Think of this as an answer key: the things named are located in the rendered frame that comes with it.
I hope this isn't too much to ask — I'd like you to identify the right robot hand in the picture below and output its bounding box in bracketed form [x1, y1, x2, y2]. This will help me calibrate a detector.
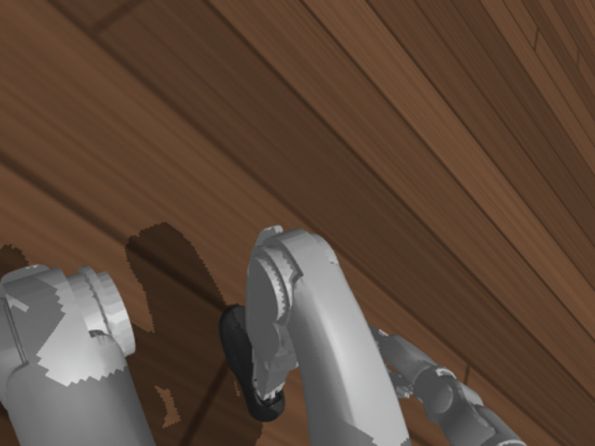
[368, 324, 438, 399]

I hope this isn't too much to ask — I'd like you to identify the right robot arm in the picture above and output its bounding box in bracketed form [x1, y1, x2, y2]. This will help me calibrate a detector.
[413, 365, 527, 446]

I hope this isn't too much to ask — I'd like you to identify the right robot foot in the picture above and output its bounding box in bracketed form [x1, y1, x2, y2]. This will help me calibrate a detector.
[218, 305, 285, 422]

